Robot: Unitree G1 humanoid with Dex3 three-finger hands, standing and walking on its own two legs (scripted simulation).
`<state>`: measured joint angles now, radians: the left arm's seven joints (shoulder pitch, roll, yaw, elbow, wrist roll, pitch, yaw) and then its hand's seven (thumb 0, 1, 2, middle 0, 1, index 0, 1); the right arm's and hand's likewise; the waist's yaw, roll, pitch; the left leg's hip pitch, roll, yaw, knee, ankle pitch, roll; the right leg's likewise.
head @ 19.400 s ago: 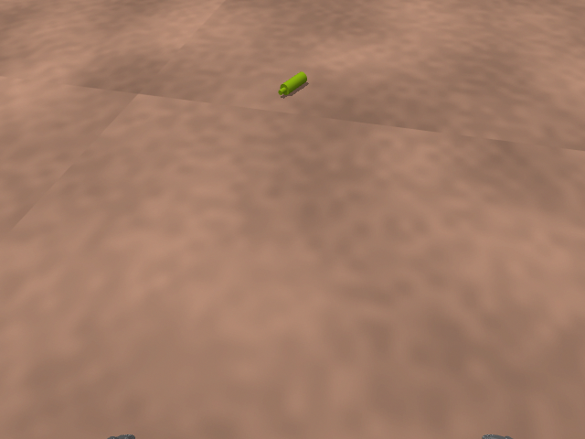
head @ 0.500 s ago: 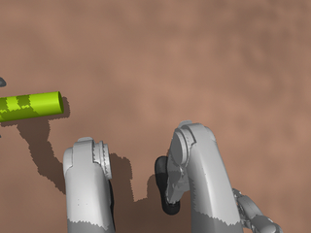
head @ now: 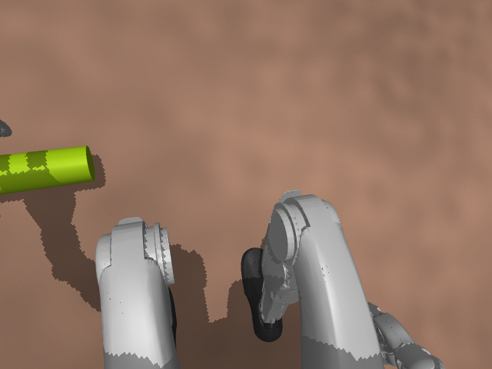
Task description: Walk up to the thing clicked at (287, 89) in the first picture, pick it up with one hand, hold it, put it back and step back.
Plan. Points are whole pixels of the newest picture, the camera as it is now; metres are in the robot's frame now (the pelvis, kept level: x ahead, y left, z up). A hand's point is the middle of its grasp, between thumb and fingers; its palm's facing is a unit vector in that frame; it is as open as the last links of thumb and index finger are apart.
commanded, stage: rise first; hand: left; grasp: from above
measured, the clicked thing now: (23, 172) +0.44 +0.35 -0.28
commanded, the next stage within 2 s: approach in 0.22 s
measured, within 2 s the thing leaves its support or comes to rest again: neither
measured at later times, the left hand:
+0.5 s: hand out of the picture +0.39 +0.36 -0.17, palm faces -0.50 -0.09 -0.86, open 14.0 cm
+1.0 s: hand out of the picture +0.42 +0.34 -0.16, palm faces -0.49 -0.05 -0.87, open 14.1 cm
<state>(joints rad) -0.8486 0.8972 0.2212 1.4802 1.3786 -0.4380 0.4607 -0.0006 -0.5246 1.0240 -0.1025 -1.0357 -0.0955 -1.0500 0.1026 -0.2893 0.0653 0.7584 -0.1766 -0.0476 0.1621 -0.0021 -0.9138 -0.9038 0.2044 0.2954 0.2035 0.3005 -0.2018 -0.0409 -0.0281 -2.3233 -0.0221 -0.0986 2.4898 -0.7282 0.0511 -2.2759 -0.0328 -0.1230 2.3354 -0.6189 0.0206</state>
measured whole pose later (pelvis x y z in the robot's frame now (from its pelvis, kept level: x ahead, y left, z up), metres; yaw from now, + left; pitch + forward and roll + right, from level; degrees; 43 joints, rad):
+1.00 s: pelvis +0.00 -0.01 +0.01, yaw +2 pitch +33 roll -8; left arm -0.89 0.84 0.21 1.48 1.27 -0.22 0.40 0.00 -0.53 1.02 -0.08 -1.03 -0.08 -1.04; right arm 0.17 -0.32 0.08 0.71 -0.13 -0.10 0.19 0.00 -0.90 -0.89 0.20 0.30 0.20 0.30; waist -0.25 0.03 0.01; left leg -2.31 -0.02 -0.08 2.45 -0.72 0.04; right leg -2.29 -0.03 -0.10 2.32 -0.61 0.01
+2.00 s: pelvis +0.00 +0.00 -0.01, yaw -3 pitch +30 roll -12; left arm -0.91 0.94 0.15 1.62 1.44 -0.44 0.66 0.00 -0.51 0.98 -0.06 -1.02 -0.07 -1.02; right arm 0.10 -0.33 0.15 0.76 -0.25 -0.10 0.19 0.00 -0.91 -0.90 0.20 0.30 0.20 0.30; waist -0.29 -0.11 0.06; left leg -2.33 -0.01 -0.14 2.54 -0.76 0.04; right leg -2.28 -0.01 -0.16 2.35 -0.62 0.02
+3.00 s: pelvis +0.00 +0.00 -0.02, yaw -5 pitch +26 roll -15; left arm -0.98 1.05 0.17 1.77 1.38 -0.29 0.66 0.00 -0.40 1.04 -0.17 -0.97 -0.14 -1.00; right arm 0.08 -0.36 0.25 0.66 -0.26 -0.26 0.29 0.00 -0.90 -0.90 0.20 0.30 0.20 0.30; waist -0.35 -0.15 0.13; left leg -2.34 -0.02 -0.18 2.60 -0.74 0.05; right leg -2.26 0.00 -0.20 2.37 -0.59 0.04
